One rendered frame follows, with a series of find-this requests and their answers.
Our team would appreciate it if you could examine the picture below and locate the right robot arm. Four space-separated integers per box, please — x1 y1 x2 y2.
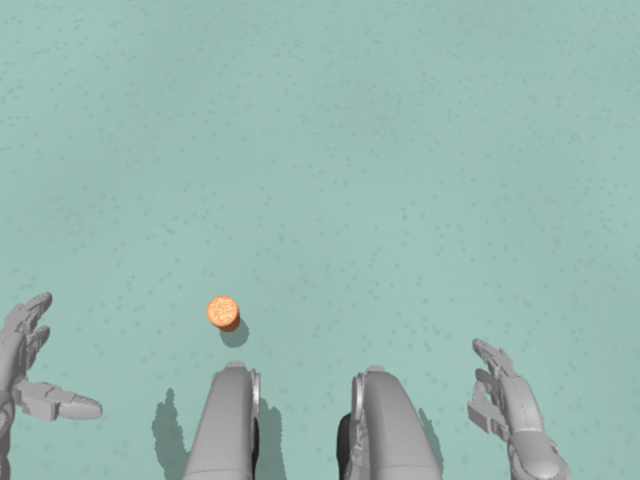
507 431 571 480

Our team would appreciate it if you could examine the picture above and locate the right robot hand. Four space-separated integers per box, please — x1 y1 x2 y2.
467 339 545 442

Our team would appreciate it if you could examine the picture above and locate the left robot hand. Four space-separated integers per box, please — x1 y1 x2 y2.
0 292 102 422

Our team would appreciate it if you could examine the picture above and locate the cup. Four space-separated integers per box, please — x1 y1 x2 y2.
206 295 240 332

